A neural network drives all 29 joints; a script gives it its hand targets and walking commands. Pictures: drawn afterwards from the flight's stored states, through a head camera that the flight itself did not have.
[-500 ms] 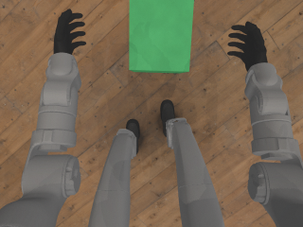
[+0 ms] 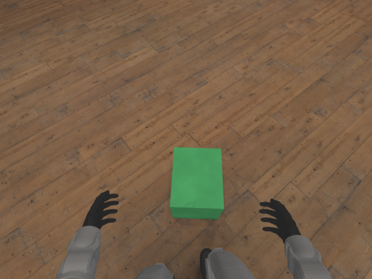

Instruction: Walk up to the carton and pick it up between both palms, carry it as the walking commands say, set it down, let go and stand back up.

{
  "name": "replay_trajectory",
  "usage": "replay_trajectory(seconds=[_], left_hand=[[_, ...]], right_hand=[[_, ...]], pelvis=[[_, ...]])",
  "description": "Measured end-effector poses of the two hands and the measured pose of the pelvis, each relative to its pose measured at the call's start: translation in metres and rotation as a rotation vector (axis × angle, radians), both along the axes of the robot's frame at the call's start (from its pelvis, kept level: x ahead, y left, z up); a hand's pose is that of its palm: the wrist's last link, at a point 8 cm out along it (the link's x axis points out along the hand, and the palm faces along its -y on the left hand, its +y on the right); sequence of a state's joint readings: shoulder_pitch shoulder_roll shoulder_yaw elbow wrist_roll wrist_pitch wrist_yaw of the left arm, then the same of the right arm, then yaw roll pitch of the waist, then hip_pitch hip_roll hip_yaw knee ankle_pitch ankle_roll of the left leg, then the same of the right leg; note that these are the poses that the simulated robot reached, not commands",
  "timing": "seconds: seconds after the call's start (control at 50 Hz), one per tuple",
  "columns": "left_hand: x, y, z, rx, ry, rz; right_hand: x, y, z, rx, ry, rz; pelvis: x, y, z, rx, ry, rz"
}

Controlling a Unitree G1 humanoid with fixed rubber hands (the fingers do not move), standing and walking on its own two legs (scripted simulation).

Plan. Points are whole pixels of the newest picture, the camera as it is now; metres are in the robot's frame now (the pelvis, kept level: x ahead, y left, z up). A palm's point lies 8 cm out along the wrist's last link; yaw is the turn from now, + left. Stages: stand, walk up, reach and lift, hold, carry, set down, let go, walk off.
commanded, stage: let go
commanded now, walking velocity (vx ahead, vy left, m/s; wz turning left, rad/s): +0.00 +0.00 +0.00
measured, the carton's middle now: (196, 184) +0.51 -0.05 -0.64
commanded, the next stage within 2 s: stand in 0.68 s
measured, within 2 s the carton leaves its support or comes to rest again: neither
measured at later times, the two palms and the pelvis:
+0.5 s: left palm (84, 232) +0.22 +0.23 -0.06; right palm (293, 226) +0.21 -0.22 -0.05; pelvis +0.06 +0.00 +0.02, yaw +1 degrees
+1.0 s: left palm (34, 265) +0.16 +0.33 -0.07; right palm (313, 253) +0.16 -0.26 -0.07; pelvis +0.06 +0.03 +0.01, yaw +2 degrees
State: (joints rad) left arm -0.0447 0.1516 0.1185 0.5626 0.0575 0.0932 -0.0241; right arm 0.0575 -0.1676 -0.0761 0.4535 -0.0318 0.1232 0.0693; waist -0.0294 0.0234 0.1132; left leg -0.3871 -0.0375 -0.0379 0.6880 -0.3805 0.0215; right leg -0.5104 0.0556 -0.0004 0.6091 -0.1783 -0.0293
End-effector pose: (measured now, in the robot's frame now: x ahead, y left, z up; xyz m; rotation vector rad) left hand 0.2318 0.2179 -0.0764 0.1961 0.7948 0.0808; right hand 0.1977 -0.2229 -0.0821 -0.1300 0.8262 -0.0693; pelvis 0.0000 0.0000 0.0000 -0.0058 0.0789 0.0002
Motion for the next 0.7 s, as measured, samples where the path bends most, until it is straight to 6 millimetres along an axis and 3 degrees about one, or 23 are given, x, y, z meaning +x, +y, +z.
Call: replay_trajectory(seconds=[0.08,0.18,0.42,0.7], left_hand=[[-0.022,0.005,0.005,-0.003,0.030,0.008],[-0.035,0.007,0.007,-0.012,0.063,0.024],[-0.020,0.009,0.016,-0.024,0.031,0.010],[-0.019,0.028,0.007,-0.018,0.022,0.028]], right_hand=[[-0.011,0.003,0.008,-0.011,0.019,0.018],[-0.009,-0.004,0.012,-0.033,0.039,0.018],[0.012,-0.006,0.029,-0.044,0.011,0.028],[0.004,0.012,0.021,-0.066,0.055,-0.046]], pelvis=[[0.016,0.000,0.008,-0.008,-0.060,0.008],[0.032,-0.002,0.014,-0.010,-0.094,0.018],[0.062,-0.003,0.018,-0.017,-0.073,0.028],[0.059,0.016,0.012,-0.031,-0.113,0.002]])
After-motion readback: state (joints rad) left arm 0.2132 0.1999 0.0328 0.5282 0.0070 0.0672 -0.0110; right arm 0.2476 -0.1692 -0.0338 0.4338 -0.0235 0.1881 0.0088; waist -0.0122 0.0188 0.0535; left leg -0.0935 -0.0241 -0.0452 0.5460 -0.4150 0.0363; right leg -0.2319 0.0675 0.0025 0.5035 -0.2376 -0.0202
